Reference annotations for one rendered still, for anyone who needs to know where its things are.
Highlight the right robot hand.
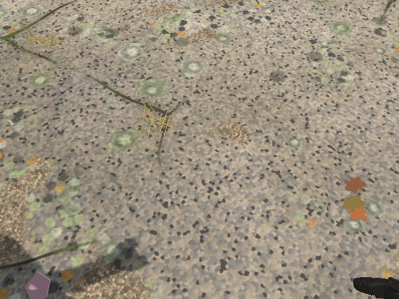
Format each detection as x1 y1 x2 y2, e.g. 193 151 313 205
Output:
353 277 399 299

